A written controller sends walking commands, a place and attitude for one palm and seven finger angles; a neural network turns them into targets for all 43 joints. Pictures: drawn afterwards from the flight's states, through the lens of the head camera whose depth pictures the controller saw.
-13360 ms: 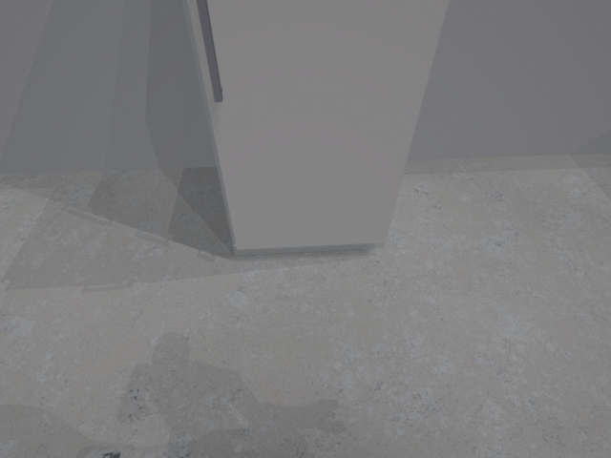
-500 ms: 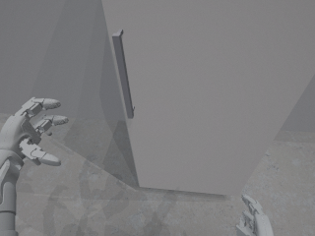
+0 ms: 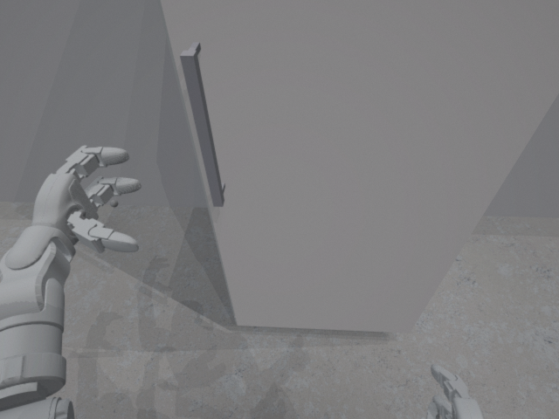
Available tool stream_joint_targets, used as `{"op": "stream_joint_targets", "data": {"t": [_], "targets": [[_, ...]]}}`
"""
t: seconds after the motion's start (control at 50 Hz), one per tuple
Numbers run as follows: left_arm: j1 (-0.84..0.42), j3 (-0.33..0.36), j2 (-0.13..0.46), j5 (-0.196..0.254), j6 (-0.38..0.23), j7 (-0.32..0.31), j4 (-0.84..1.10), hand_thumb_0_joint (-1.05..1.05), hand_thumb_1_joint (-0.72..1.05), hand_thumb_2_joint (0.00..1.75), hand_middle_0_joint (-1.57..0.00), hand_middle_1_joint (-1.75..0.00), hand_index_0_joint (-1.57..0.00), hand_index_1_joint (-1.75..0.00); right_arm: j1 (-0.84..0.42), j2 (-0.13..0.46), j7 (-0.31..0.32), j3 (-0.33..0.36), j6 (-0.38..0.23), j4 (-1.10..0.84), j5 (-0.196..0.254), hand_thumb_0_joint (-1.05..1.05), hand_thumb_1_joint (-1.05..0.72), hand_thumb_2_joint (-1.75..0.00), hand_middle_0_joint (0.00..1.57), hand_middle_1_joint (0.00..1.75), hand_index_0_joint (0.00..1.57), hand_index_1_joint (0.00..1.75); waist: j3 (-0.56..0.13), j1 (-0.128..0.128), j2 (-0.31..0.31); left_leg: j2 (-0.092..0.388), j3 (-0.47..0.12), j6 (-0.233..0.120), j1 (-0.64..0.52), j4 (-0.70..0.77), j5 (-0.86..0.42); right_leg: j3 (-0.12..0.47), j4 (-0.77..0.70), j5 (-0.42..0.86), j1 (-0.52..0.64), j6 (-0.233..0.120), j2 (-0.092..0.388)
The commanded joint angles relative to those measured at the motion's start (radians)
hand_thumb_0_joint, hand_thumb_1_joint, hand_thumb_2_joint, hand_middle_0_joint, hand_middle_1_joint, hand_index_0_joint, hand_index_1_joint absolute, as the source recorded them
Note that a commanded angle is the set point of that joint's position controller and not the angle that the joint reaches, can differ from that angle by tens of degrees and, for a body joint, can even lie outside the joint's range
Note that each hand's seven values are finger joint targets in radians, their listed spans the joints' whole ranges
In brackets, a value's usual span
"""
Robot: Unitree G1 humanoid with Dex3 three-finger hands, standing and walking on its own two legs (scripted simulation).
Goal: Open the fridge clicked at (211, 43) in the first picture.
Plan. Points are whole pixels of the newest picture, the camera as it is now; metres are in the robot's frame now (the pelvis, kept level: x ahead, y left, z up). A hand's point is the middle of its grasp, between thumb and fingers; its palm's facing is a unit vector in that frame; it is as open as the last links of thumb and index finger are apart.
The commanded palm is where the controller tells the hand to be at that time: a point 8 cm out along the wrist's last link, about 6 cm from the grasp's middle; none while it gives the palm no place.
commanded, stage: move the hooked fingers beside the handle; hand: left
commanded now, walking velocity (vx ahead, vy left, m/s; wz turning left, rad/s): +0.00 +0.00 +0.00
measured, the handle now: (208, 135) +0.53 +0.16 +0.14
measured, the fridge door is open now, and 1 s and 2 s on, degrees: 0 0 0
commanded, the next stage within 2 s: feel for the door with the fingertips in 1.80 s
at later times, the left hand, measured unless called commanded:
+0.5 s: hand (136, 177) +0.40 +0.24 +0.16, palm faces +0.03 -1.00 +0.01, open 14.0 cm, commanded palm +0.38 +0.28 +0.16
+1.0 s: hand (164, 152) +0.47 +0.22 +0.15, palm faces +0.01 -1.00 +0.02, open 14.0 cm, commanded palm +0.45 +0.27 +0.15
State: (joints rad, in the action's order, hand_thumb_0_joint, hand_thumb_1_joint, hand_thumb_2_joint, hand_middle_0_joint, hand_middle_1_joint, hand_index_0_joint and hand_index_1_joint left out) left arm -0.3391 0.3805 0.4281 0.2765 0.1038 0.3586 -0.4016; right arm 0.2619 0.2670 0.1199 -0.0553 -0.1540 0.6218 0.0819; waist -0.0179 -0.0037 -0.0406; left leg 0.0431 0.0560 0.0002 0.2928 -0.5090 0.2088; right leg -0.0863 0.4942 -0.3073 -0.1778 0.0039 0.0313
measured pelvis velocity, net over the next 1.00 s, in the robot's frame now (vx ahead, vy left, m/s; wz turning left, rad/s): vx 0.00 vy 0.01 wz -0.02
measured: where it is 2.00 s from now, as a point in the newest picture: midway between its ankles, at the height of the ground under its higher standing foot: outside the picture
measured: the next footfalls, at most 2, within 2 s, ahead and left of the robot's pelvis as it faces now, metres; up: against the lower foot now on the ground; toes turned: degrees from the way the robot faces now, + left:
none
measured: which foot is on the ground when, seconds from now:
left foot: down 0.00-1.00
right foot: down 0.00-1.00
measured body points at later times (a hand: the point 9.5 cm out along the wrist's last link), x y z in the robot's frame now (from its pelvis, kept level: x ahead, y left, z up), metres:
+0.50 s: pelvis +0.00 +0.00 +0.00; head +0.01 -0.01 +0.45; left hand +0.39 +0.29 +0.16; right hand +0.12 -0.26 -0.10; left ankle +0.04 +0.12 -0.74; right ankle -0.03 -0.12 -0.74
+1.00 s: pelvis +0.00 +0.01 -0.01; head +0.04 +0.01 +0.44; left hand +0.46 +0.27 +0.15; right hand +0.05 -0.27 -0.12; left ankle +0.04 +0.12 -0.74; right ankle -0.03 -0.12 -0.74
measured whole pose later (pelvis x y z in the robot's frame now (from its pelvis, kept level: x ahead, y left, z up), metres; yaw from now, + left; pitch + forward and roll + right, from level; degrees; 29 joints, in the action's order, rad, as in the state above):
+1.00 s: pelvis +0.00 +0.01 -0.01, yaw -1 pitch +7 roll -1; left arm -0.83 0.37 0.50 0.18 -0.12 0.31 -1.03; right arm 0.37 0.29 0.09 -0.02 -0.04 0.69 0.06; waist -0.04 0.08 -0.02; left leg 0.06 0.07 -0.01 0.47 -0.61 0.25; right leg -0.07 0.58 -0.33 -0.36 0.01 0.02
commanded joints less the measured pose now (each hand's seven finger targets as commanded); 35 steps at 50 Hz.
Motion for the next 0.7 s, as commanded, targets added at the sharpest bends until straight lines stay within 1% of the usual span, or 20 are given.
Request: {"op": "stream_joint_targets", "data": {"t": [0.0,0.02,0.04,0.06,0.1,0.12,0.14,0.2,0.22,0.26,0.3,0.32,0.36,0.42,0.46,0.48,0.52,0.6,0.64,0.68], "targets": [[-0.47,0.031,0.249,0.005,-0.087,-0.009,0.191,0.0,-0.5,0.3,-0.3,-1.2,-0.3,-1.2,-0.08,0.13,0.011,0.053,-0.05,-0.137,0.002,0.0,-0.9,-0.9,0.2,0.3,0.2,0.3,-0.218,0.023,-0.043,-0.037,-0.065,-0.034,-0.23,0.045,-0.124,0.026,-0.084,0.21,-0.113,-0.018,-0.045],[-0.481,0.023,0.246,0.007,-0.093,-0.01,0.176,0.0,-0.5,0.3,-0.3,-1.2,-0.3,-1.2,-0.071,0.134,0.012,0.054,-0.046,-0.131,0.002,0.0,-0.9,-0.9,0.2,0.3,0.2,0.3,-0.221,0.026,-0.002,-0.036,-0.063,-0.037,-0.22,0.04,-0.131,0.025,-0.084,0.216,-0.101,-0.016,-0.045],[-0.493,0.032,0.256,0.003,-0.095,-0.013,0.157,0.0,-0.5,0.3,-0.3,-1.2,-0.3,-1.2,-0.068,0.136,0.012,0.057,-0.045,-0.127,0.002,0.0,-0.9,-0.9,0.2,0.3,0.2,0.3,-0.233,0.026,-0.001,-0.036,-0.064,-0.038,-0.226,0.037,-0.141,0.026,-0.079,0.23,-0.107,-0.016,-0.046],[-0.515,0.024,0.253,0.001,-0.1,-0.015,0.167,0.0,-0.5,0.3,-0.3,-1.2,-0.3,-1.2,-0.068,0.135,0.01,0.057,-0.044,-0.127,0.001,0.0,-0.9,-0.9,0.2,0.3,0.2,0.3,-0.245,0.024,-0.035,-0.037,-0.065,-0.036,-0.233,0.037,-0.144,0.029,-0.077,0.234,-0.107,-0.018,-0.044],[-0.493,0.04,0.259,-0.003,-0.107,-0.021,0.148,0.0,-0.5,0.3,-0.3,-1.2,-0.3,-1.2,-0.059,0.135,0.004,0.059,-0.041,-0.126,-0.003,0.0,-0.9,-0.9,0.2,0.3,0.2,0.3,-0.271,0.014,-0.042,-0.039,-0.067,-0.034,-0.239,0.034,-0.17,0.026,-0.068,0.259,-0.091,-0.021,-0.044],[-0.464,0.06,0.278,-0.001,-0.11,-0.023,0.132,0.0,-0.5,0.3,-0.3,-1.2,-0.3,-1.2,-0.053,0.139,0.001,0.061,-0.036,-0.125,-0.004,0.0,-0.9,-0.9,0.2,0.3,0.2,0.3,-0.283,0.008,0.004,-0.037,-0.061,-0.038,-0.231,0.026,-0.192,0.027,-0.065,0.286,-0.07,-0.02,-0.045],[-0.455,0.082,0.299,-0.002,-0.108,-0.025,0.113,0.0,-0.5,0.3,-0.3,-1.2,-0.3,-1.2,-0.056,0.139,-0.001,0.062,-0.031,-0.127,-0.004,0.0,-0.9,-0.9,0.2,0.3,0.2,0.3,-0.278,0.0,0.008,-0.037,-0.059,-0.037,-0.21,0.029,-0.194,0.03,-0.06,0.301,-0.059,-0.017,-0.042],[-0.488,0.062,0.282,-0.01,-0.104,-0.027,0.074,0.0,-0.5,0.3,-0.3,-1.2,-0.3,-1.2,-0.05,0.139,-0.005,0.063,-0.017,-0.128,-0.001,0.0,-0.9,-0.9,0.2,0.3,0.2,0.3,-0.245,0.01,-0.012,-0.037,-0.055,-0.034,-0.195,0.028,-0.177,0.029,-0.058,0.286,-0.088,-0.017,-0.044],[-0.49,0.061,0.285,-0.007,-0.107,-0.029,0.057,0.0,-0.5,0.3,-0.3,-1.2,-0.3,-1.2,-0.042,0.141,-0.005,0.063,-0.013,-0.126,-0.002,0.0,-0.9,-0.9,0.2,0.3,0.2,0.3,-0.246,0.01,0.027,-0.038,-0.052,-0.039,-0.182,0.025,-0.18,0.03,-0.06,0.293,-0.073,-0.016,-0.042],[-0.524,0.071,0.3,-0.01,-0.11,-0.027,0.038,0.0,-0.5,0.3,-0.3,-1.2,-0.3,-1.2,-0.036,0.145,-0.006,0.067,-0.007,-0.126,-0.002,0.0,-0.9,-0.9,0.2,0.3,0.2,0.3,-0.253,0.017,0.022,-0.037,-0.049,-0.039,-0.179,0.02,-0.179,0.035,-0.055,0.306,-0.083,-0.013,-0.042],[-0.56,0.065,0.302,-0.017,-0.126,-0.023,0.042,0.0,-0.5,0.3,-0.3,-1.2,-0.3,-1.2,-0.031,0.144,-0.006,0.069,-0.002,-0.127,-0.003,0.0,-0.9,-0.9,0.2,0.3,0.2,0.3,-0.271,0.022,-0.013,-0.037,-0.047,-0.039,-0.195,0.012,-0.194,0.038,-0.049,0.315,-0.089,-0.015,-0.044],[-0.561,0.064,0.304,-0.016,-0.138,-0.023,0.051,0.0,-0.5,0.3,-0.3,-1.2,-0.3,-1.2,-0.024,0.144,-0.006,0.069,0.002,-0.124,-0.004,0.0,-0.9,-0.9,0.2,0.3,0.2,0.3,-0.285,0.021,0.002,-0.037,-0.048,-0.041,-0.197,0.006,-0.209,0.036,-0.045,0.324,-0.072,-0.017,-0.044],[-0.604,0.026,0.266,-0.016,-0.147,-0.019,0.031,0.0,-0.5,0.3,-0.3,-1.2,-0.3,-1.2,-0.024,0.142,-0.007,0.067,0.004,-0.122,-0.003,0.0,-0.9,-0.9,0.2,0.3,0.2,0.3,-0.274,0.035,-0.037,-0.038,-0.05,-0.038,-0.201,0.005,-0.185,0.037,-0.046,0.302,-0.106,-0.017,-0.045],[-0.645,0.024,0.279,-0.016,-0.154,-0.016,-0.046,0.0,-0.5,0.3,-0.3,-1.2,-0.3,-1.2,-0.001,0.153,-0.002,0.071,0.012,-0.101,-0.002,0.0,-0.9,-0.9,0.2,0.3,0.2,0.3,-0.249,0.045,0.026,-0.035,-0.052,-0.042,-0.173,0.0,-0.159,0.035,-0.049,0.275,-0.122,-0.016,-0.046],[-0.697,0.003,0.267,-0.027,-0.16,-0.018,-0.043,0.0,-0.5,0.3,-0.3,-1.2,-0.3,-1.2,-0.001,0.152,-0.004,0.074,0.014,-0.099,-0.002,0.0,-0.9,-0.9,0.2,0.3,0.2,0.3,-0.275,0.051,-0.043,-0.036,-0.054,-0.038,-0.195,-0.006,-0.166,0.039,-0.043,0.276,-0.142,-0.018,-0.045],[-0.7,-0.003,0.258,-0.029,-0.158,-0.021,-0.08,0.0,-0.5,0.3,-0.3,-1.2,-0.3,-1.2,0.006,0.151,-0.005,0.072,0.015,-0.095,-0.003,0.0,-0.9,-0.9,0.2,0.3,0.2,0.3,-0.263,0.052,-0.025,-0.037,-0.059,-0.038,-0.186,-0.007,-0.152,0.037,-0.044,0.261,-0.155,-0.018,-0.046],[-0.725,0.02,0.295,-0.028,-0.171,-0.03,-0.137,0.0,-0.5,0.3,-0.3,-1.2,-0.3,-1.2,0.028,0.16,-0.003,0.074,0.026,-0.081,-0.006,0.0,-0.9,-0.9,0.2,0.3,0.2,0.3,-0.258,0.055,0.041,-0.034,-0.059,-0.041,-0.157,-0.008,-0.142,0.036,-0.045,0.248,-0.143,-0.017,-0.045],[-0.822,-0.011,0.273,-0.05,-0.209,-0.04,-0.143,0.0,-0.5,0.3,-0.3,-1.2,-0.3,-1.2,0.036,0.157,-0.009,0.077,0.027,-0.077,-0.009,0.0,-0.9,-0.9,0.2,0.3,0.2,0.3,-0.313,0.062,-0.061,-0.034,-0.067,-0.034,-0.199,-0.021,-0.159,0.039,-0.028,0.248,-0.172,-0.022,-0.047],[-0.821,0.01,0.295,-0.051,-0.218,-0.049,-0.218,0.0,-0.5,0.3,-0.3,-1.2,-0.3,-1.2,0.055,0.164,-0.011,0.077,0.034,-0.067,-0.012,0.0,-0.9,-0.9,0.2,0.3,0.2,0.3,-0.299,0.064,0.005,-0.03,-0.066,-0.039,-0.165,-0.024,-0.156,0.039,-0.026,0.255,-0.17,-0.018,-0.047],[-0.851,0.022,0.315,-0.058,-0.229,-0.05,-0.26,0.0,-0.5,0.3,-0.3,-1.2,-0.3,-1.2,0.068,0.167,-0.014,0.08,0.038,-0.061,-0.014,0.0,-0.9,-0.9,0.2,0.3,0.2,0.3,-0.308,0.063,-0.004,-0.032,-0.062,-0.038,-0.15,-0.028,-0.148,0.042,-0.019,0.254,-0.169,-0.017,-0.047]]}}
